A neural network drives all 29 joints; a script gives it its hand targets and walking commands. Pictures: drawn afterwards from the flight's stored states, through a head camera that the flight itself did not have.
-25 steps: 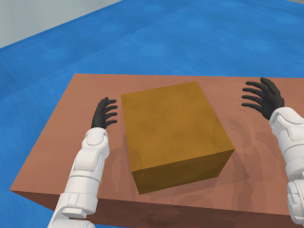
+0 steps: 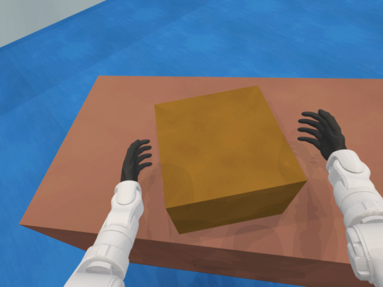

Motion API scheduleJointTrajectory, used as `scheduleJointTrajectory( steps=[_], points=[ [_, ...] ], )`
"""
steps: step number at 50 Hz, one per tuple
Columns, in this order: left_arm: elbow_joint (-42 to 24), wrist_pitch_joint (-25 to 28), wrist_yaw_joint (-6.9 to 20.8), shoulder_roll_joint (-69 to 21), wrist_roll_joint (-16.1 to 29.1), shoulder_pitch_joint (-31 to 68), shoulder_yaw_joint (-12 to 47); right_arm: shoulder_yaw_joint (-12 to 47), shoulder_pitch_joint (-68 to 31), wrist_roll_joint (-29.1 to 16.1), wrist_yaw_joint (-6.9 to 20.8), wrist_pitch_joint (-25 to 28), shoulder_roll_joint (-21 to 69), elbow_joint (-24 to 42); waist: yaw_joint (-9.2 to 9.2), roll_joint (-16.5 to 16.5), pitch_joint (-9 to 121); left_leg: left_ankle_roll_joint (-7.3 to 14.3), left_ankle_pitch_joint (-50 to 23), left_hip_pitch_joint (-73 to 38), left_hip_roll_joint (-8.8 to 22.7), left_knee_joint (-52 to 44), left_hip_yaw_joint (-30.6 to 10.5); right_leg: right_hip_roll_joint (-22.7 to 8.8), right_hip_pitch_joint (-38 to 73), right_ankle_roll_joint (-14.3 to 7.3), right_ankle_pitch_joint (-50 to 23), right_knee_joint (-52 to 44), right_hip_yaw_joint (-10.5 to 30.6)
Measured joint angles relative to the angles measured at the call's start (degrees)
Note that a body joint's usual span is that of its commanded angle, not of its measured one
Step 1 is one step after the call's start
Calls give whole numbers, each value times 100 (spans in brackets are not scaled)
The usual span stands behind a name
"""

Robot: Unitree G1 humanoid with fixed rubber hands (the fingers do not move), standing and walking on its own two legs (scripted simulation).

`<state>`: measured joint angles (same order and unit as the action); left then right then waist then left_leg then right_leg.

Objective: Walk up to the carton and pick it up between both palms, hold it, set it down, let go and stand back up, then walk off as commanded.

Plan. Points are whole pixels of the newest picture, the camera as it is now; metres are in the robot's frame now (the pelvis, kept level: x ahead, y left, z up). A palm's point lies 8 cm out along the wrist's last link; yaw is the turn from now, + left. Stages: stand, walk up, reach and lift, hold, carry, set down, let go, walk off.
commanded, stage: reach and lift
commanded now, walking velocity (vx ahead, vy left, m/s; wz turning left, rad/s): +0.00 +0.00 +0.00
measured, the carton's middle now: (218, 159) +0.42 +0.03 -0.04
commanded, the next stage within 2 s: none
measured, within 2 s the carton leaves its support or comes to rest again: neither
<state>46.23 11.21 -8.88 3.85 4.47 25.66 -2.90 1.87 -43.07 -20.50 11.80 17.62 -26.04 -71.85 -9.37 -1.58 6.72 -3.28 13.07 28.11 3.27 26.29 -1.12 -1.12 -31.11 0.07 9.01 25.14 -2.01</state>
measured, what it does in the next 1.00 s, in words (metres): stands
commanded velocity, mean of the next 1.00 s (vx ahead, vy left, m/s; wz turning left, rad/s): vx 0.00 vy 0.00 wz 0.00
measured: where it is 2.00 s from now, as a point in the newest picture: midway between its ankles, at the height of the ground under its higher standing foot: outside the picture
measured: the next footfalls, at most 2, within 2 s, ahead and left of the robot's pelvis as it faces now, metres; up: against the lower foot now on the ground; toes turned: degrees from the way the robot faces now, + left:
none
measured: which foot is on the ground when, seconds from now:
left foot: down 0.00-1.00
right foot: down 0.00-1.00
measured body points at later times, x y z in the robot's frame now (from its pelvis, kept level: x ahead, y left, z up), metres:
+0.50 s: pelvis +0.00 -0.01 -0.01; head +0.07 -0.04 +0.43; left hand +0.35 +0.20 +0.01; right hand +0.45 -0.17 +0.01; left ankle -0.02 +0.15 -0.74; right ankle +0.02 -0.12 -0.74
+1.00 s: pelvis -0.01 -0.01 -0.01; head +0.07 -0.04 +0.43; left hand +0.35 +0.20 +0.01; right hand +0.45 -0.17 +0.01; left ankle -0.02 +0.15 -0.74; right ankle +0.02 -0.12 -0.74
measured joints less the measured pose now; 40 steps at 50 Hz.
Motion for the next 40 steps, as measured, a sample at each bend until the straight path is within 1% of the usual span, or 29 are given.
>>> scheduleJointTrajectory(
  steps=[4, 9, 19, 27, 32, 40],
  points=[
    [269, 265, 0, -1, 157, 86, 0, 45, -68, 0, -72, 101, 15, -202, 0, -1, 94, -27, 38, 173, 5, 107, -6, 3, -206, -21, 75, 174, 0],
    [460, 532, 1, -38, 268, 231, 2, 187, -75, 0, -170, 228, 56, -224, 0, 0, 274, -51, 70, 380, 16, 212, -10, 12, -443, -43, 143, 340, 0],
    [953, 762, 0, -24, 288, 488, 2, 311, -199, -1, -388, 286, 451, -331, -1, 0, 309, -75, 82, 424, 26, 268, -10, 19, -542, -73, 212, 508, 0],
    [1039, 887, -4, -27, 288, 577, 2, 311, -338, -1, -568, 347, 789, -444, -1, 1, 334, -86, 98, 603, 26, 388, -16, 19, -698, -76, 200, 579, 1],
    [1044, 904, -80, -58, 289, 603, 1, 311, -413, 0, -641, 354, 810, -545, 0, 0, 383, -90, 108, 719, 26, 459, -19, 19, -799, -82, 192, 618, 1],
    [1106, 924, -210, -82, 288, 639, 1, 311, -458, 0, -664, 353, 810, -562, 0, 0, 432, -96, 151, 800, 27, 561, -25, 19, -892, -99, 248, 744, 0]
  ],
)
